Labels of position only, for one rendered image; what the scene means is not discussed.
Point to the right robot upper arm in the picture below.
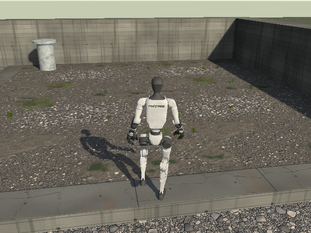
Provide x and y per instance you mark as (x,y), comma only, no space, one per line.
(174,111)

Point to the robot right forearm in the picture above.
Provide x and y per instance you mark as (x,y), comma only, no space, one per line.
(179,127)

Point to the left robot upper arm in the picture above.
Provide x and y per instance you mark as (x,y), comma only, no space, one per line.
(141,102)

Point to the robot torso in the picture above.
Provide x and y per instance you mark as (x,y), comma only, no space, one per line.
(156,113)

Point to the left robot hand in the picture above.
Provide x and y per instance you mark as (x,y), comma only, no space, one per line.
(131,137)

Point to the robot left forearm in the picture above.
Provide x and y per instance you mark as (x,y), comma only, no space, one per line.
(132,128)

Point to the left robot shin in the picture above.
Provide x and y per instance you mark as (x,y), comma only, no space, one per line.
(143,162)

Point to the right robot hand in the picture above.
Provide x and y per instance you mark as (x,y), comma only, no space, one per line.
(181,134)

